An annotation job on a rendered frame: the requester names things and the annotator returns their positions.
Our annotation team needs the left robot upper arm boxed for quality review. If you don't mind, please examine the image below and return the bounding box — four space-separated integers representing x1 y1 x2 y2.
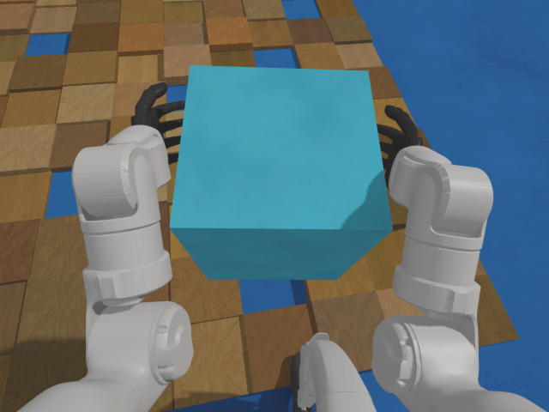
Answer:
17 301 194 412

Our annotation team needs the right robot upper arm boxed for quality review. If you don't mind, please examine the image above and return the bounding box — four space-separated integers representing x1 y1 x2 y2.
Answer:
371 315 546 412

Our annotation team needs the robot right hand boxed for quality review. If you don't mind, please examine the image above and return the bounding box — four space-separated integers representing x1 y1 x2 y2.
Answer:
377 105 423 188

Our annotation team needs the robot right thigh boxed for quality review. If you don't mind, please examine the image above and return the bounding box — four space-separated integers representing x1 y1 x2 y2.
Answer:
300 340 377 412

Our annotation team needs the carton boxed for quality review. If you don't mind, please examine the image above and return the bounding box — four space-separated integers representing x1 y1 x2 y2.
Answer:
169 65 393 280

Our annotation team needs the robot right shin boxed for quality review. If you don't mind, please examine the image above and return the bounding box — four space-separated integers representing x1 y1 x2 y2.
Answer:
298 333 329 408

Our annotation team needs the right robot forearm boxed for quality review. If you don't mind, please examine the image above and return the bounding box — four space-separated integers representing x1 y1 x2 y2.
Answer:
389 146 493 377

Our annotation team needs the robot left hand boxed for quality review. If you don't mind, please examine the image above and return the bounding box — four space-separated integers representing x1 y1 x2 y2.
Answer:
131 82 185 165

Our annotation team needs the left robot forearm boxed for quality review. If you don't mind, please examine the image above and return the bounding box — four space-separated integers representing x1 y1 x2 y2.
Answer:
71 125 172 362

